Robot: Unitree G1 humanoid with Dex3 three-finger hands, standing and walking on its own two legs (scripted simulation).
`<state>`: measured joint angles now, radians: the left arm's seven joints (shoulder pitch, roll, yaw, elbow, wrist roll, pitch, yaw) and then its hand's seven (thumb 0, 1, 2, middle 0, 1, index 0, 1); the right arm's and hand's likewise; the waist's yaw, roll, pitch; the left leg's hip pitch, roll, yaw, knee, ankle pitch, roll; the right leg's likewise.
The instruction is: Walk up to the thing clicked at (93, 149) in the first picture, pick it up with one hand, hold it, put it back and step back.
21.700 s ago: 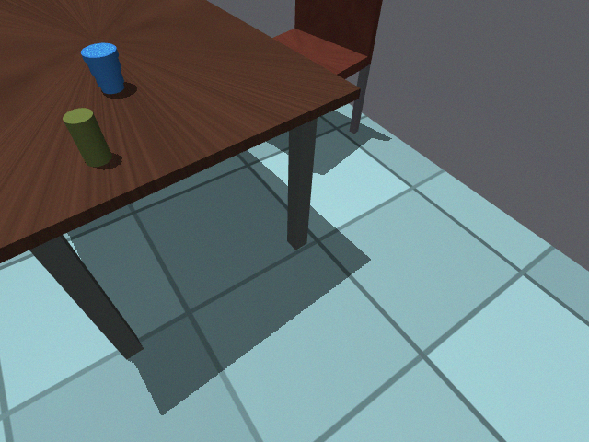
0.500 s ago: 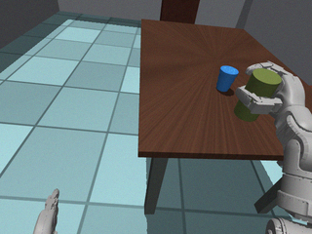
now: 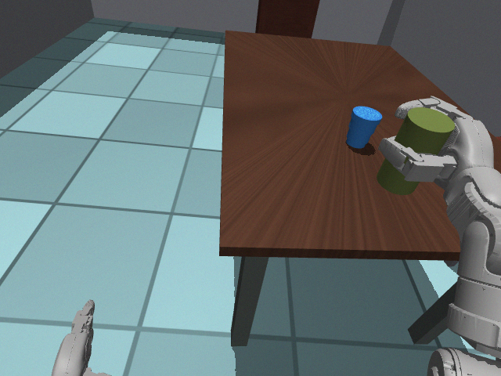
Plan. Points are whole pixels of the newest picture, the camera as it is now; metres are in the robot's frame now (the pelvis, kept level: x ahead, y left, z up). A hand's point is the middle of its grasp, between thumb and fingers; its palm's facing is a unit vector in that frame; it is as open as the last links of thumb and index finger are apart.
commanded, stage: hold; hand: right
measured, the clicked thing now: (411, 153) +0.34 -0.19 +0.26
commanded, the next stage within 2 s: crouch in 1.80 s
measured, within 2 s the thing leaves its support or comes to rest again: neither
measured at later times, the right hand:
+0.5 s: hand (411, 153) +0.33 -0.18 +0.26, palm faces +0.10 +0.99 -0.01, open 7.9 cm
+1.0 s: hand (404, 157) +0.32 -0.17 +0.26, palm faces +0.09 +1.00 -0.01, open 7.9 cm
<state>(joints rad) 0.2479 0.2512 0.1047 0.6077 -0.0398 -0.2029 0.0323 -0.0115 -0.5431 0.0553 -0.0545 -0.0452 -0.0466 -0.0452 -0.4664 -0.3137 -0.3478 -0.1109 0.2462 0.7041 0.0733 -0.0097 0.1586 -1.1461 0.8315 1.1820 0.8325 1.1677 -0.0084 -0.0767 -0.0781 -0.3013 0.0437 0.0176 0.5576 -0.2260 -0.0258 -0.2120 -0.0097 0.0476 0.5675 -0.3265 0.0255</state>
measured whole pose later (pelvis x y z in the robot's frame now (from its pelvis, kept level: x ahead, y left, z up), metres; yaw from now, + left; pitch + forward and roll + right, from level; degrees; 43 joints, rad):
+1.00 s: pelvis -0.01 +0.00 +0.00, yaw +0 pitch -3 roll +0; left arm 0.22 0.24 0.11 0.64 -0.04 -0.22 0.02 -0.01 -0.55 0.06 -0.06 -0.05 -0.05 -0.05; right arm -0.44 -0.29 -0.32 -0.10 0.24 0.68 0.07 -0.01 0.16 -1.15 0.83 1.18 0.83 1.17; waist 0.00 -0.07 -0.07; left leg -0.28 0.04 0.02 0.54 -0.20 -0.02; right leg -0.20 -0.01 0.05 0.55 -0.30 0.03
